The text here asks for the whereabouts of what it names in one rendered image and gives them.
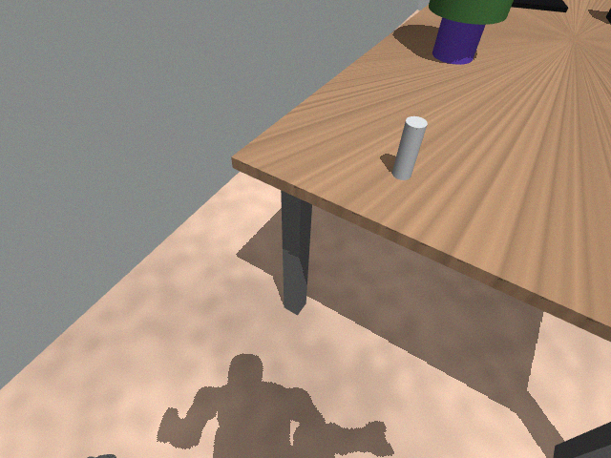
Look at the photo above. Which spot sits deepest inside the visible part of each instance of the table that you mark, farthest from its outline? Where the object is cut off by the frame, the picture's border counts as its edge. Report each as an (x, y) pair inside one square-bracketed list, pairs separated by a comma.
[(512, 182)]

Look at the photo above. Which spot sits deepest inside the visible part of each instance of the potted plant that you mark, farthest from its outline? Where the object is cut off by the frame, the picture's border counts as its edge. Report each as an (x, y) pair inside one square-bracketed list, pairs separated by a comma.
[(462, 24)]

